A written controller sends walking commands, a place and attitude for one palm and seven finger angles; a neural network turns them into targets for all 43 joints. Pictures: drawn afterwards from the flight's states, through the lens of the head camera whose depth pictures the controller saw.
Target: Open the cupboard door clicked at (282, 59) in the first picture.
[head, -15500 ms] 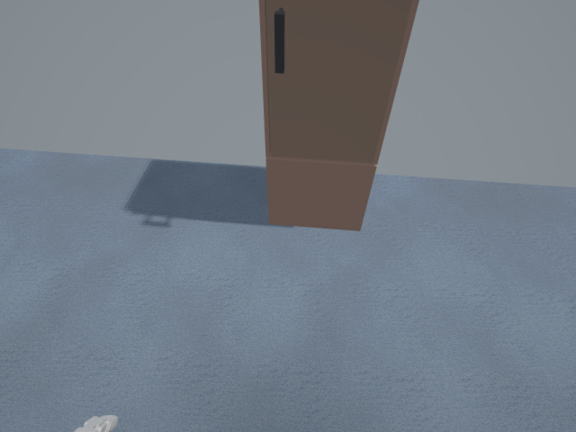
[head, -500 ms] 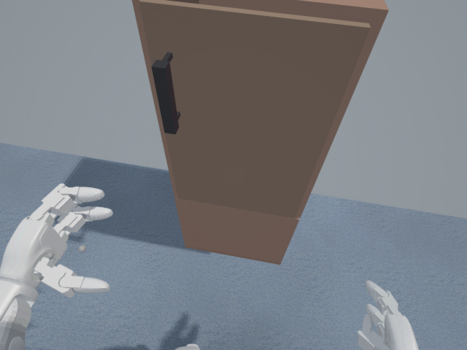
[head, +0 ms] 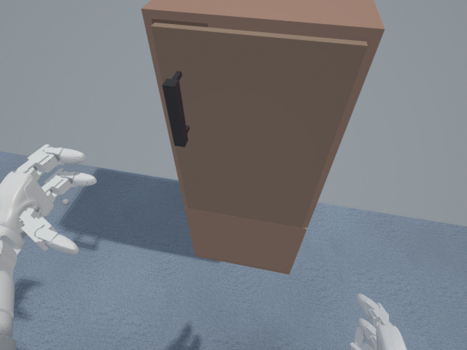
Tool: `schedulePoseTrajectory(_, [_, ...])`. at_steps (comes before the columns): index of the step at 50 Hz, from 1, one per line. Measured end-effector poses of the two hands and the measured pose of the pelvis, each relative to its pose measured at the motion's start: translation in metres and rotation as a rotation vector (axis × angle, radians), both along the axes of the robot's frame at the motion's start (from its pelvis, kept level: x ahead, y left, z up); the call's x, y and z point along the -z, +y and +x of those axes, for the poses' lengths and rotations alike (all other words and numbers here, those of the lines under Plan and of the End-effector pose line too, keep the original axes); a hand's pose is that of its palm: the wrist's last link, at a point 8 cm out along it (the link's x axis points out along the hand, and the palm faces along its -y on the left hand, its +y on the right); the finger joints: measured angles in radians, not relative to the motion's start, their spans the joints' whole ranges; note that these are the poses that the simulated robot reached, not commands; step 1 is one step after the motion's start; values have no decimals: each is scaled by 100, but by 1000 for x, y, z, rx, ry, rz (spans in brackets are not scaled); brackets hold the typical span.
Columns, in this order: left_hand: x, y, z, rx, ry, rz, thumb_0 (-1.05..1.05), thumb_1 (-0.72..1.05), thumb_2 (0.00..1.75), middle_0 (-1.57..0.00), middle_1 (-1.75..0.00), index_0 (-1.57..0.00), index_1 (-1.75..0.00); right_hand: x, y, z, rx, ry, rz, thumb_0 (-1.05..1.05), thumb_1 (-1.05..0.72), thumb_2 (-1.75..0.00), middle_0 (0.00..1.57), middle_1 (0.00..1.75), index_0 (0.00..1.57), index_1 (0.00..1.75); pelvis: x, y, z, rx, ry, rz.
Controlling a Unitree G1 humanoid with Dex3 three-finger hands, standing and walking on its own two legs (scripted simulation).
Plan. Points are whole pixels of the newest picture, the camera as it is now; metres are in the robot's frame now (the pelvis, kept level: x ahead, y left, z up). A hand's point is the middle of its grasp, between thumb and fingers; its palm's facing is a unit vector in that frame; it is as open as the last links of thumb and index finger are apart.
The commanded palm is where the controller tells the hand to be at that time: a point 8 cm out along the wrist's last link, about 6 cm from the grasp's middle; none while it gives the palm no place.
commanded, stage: raise the hand with hooked fingers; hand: left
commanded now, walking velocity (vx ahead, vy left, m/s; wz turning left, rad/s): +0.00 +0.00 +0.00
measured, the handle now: (179, 109) +0.57 +0.16 +0.10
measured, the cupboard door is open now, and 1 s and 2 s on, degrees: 0 0 0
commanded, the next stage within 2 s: move the hooked fingers beside the handle in 0.44 s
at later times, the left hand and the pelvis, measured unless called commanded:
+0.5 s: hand (81, 203) +0.30 +0.26 +0.12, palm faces -0.08 -1.00 -0.05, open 14.0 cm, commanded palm +0.27 +0.31 +0.12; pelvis +0.00 -0.01 +0.00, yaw -1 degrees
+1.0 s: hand (111, 172) +0.36 +0.24 +0.12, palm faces -0.11 -0.99 -0.02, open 14.0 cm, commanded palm +0.34 +0.29 +0.12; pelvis +0.00 -0.01 +0.00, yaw -1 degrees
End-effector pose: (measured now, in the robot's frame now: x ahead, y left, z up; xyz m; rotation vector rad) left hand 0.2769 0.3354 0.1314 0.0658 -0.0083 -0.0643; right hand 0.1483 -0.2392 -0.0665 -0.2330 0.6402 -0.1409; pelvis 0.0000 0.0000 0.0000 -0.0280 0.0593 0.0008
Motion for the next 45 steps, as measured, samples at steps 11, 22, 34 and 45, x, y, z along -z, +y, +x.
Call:
schedulePoseTrajectory(11, [15,-19,3,29,3,-33,-1,-50,30,-30,-120,-30,-120,-5,-19,-4,25,9,-25,1,-90,-90,20,30,20,30,-2,-5,4,17,6,9])
schedulePoseTrajectory(22, [3,-22,3,18,4,-9,-1,-50,30,-30,-120,-30,-120,-5,-19,7,24,-17,-3,1,-90,-90,20,30,20,30,-3,-10,6,12,-2,11])
schedulePoseTrajectory(34, [9,-27,7,13,-3,-34,-1,-50,30,-30,-120,-30,-120,-1,-23,3,17,7,-12,1,-90,-90,20,30,20,30,-2,-15,1,5,-1,13])
schedulePoseTrajectory(45, [5,-42,52,56,4,-35,-1,-51,30,-30,-120,-30,-120,9,-33,-23,70,85,-28,1,-90,-90,20,30,20,30,-1,-15,-2,9,21,15])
